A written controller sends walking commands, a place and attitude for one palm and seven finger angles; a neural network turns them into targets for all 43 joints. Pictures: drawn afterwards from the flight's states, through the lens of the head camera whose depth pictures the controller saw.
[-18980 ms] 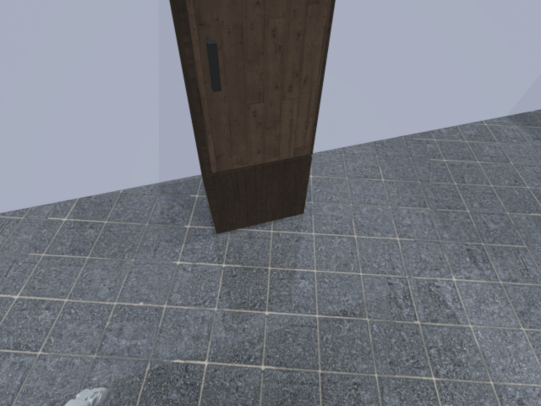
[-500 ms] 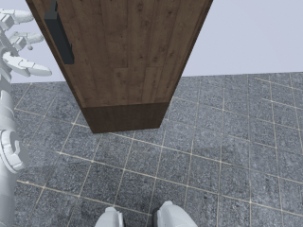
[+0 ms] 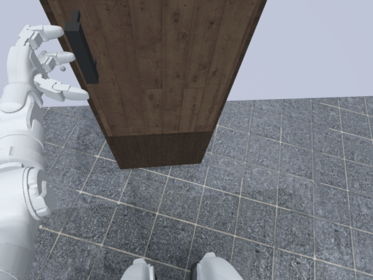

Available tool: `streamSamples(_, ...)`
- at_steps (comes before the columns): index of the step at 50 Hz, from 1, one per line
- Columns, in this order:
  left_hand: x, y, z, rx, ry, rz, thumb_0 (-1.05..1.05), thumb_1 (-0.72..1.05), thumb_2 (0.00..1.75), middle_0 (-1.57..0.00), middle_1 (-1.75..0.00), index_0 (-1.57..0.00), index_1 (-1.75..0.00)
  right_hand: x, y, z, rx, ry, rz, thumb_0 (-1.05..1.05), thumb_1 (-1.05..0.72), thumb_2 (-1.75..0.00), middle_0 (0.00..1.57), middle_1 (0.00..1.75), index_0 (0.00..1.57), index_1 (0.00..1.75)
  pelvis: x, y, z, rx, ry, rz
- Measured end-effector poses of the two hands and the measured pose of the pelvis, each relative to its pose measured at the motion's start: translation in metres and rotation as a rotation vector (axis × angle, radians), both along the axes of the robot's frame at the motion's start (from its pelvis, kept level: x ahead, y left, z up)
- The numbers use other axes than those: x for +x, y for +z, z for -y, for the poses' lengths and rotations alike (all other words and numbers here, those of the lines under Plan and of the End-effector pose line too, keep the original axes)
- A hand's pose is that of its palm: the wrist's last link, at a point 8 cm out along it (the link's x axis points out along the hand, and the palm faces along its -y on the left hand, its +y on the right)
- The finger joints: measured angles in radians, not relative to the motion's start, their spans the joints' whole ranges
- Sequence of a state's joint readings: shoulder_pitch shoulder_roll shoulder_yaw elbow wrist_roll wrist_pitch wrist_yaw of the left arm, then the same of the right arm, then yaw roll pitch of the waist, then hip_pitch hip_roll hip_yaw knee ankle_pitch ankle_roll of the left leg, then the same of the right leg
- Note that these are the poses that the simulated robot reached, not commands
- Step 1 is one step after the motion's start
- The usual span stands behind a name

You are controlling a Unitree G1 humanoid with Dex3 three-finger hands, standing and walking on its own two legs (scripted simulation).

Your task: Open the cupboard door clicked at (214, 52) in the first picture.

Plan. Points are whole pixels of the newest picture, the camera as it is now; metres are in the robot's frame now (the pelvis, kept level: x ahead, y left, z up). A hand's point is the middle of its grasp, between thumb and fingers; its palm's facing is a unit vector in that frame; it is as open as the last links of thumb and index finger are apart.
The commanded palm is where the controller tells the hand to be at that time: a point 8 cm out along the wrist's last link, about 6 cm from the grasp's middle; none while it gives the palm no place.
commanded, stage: slide the fingers in behind the handle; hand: left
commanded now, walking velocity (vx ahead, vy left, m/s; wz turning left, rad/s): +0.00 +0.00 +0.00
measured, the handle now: (84, 49) +0.57 +0.17 +0.11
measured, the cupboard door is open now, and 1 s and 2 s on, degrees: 0 0 0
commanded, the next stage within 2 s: close the thumb around the handle in 0.96 s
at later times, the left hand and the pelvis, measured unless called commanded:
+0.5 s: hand (93, 67) +0.52 +0.15 +0.10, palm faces +0.04 -1.00 -0.05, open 13.9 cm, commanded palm +0.50 +0.19 +0.10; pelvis -0.01 -0.01 +0.00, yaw +0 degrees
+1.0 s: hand (94, 65) +0.53 +0.15 +0.10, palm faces +0.01 -1.00 -0.02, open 13.8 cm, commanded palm +0.51 +0.19 +0.10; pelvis -0.01 -0.01 +0.00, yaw +0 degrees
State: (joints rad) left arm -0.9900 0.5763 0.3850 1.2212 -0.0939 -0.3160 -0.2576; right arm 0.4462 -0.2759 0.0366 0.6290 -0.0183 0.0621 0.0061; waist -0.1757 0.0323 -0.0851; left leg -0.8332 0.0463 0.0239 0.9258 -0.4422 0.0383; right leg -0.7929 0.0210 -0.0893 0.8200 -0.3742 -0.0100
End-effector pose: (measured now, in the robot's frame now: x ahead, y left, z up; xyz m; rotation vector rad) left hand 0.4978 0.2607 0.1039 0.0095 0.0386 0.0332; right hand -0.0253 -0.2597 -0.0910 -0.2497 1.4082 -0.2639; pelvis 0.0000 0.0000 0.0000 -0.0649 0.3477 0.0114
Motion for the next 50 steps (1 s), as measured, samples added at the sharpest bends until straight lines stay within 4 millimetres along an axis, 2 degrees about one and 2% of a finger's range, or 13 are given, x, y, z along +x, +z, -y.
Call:
streamSamples(7, -0.005, 0.001, 0.009, 0.019, 0.005, 0.009, -0.01, -0.50, 0.30, -0.30, -1.20, -0.18, -1.17, 0.010, -0.004, 0.003, 0.012, 0.029, 0.015, 0.01, -0.91, -0.90, 0.20, 0.29, 0.20, 0.30, 0.000, 0.000, 0.002, 0.002, 0.015, 0.004)
streamSamples(12, -0.001, 0.002, 0.039, 0.011, -0.065, 0.019, -0.01, -0.50, 0.30, -0.30, -1.20, -0.22, -1.18, 0.016, -0.006, 0.005, 0.019, 0.034, 0.032, 0.01, -0.91, -0.90, 0.20, 0.29, 0.20, 0.30, 0.000, 0.000, 0.004, 0.005, 0.018, 0.011)
streamSamples(16, 0.005, 0.002, 0.058, -0.036, -0.046, 0.014, -0.01, -0.50, 0.30, -0.30, -1.20, -0.26, -1.20, 0.018, -0.006, 0.006, 0.018, 0.017, 0.070, 0.01, -0.91, -0.90, 0.20, 0.29, 0.20, 0.30, -0.001, 0.000, 0.007, 0.012, 0.007, 0.011)
streamSamples(23, 0.004, 0.001, 0.057, 0.045, 0.003, 0.009, -0.01, -0.50, 0.30, -0.30, -1.20, -0.31, -1.22, 0.006, -0.010, 0.006, 0.047, -0.006, 0.077, 0.01, -0.91, -0.90, 0.20, 0.29, 0.20, 0.30, -0.006, -0.001, 0.012, 0.025, -0.013, 0.015)
streamSamples(36, 0.004, 0.004, 0.061, 0.017, -0.007, -0.001, -0.01, -0.50, 0.30, -0.30, -1.20, -0.30, -1.20, -0.018, -0.005, 0.017, 0.018, -0.024, 0.022, 0.01, -0.91, -0.90, 0.20, 0.29, 0.20, 0.30, -0.011, -0.001, 0.019, 0.026, -0.007, 0.008)
streamSamples(42, 0.006, 0.002, 0.059, 0.018, -0.011, 0.012, -0.01, -0.50, 0.30, -0.30, -1.20, -0.32, -1.22, -0.022, -0.003, 0.021, 0.001, -0.021, 0.010, 0.01, -0.91, -0.90, 0.20, 0.29, 0.20, 0.30, -0.012, -0.002, 0.018, 0.025, -0.008, 0.001)
streamSamples(50, 0.007, 0.003, 0.058, 0.014, -0.019, 0.007, -0.01, -0.50, 0.30, -0.31, -1.21, -0.33, -1.23, -0.017, -0.003, 0.017, 0.005, -0.015, 0.013, 0.01, -0.91, -0.90, 0.20, 0.29, 0.20, 0.30, -0.010, -0.001, 0.015, 0.022, -0.006, -0.003)
